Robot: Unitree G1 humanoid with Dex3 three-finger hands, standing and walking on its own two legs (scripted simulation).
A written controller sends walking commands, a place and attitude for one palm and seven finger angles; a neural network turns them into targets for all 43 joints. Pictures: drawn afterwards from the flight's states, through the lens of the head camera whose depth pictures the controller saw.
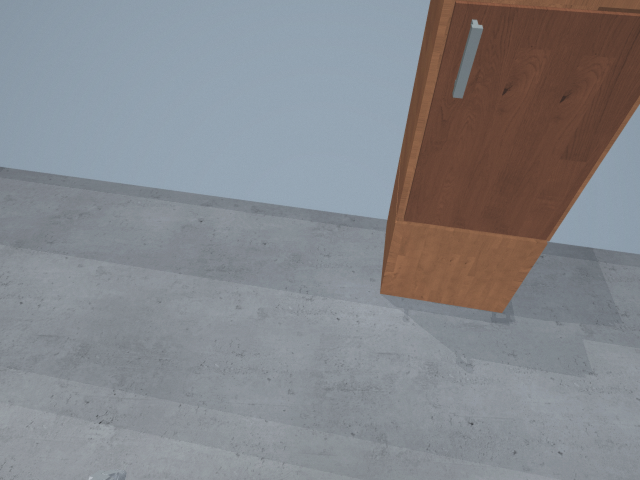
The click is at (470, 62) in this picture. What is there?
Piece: cupboard door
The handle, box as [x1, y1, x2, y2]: [452, 19, 482, 98]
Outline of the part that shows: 473,19 471,21 471,26 463,56 454,83 452,93 453,97 462,98 481,34 482,26 478,25 477,21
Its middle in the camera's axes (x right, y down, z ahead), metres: +0.30 -0.37 +0.80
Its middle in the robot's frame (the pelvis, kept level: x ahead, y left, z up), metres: +0.87 -0.25 +0.15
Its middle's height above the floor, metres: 0.93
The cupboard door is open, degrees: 0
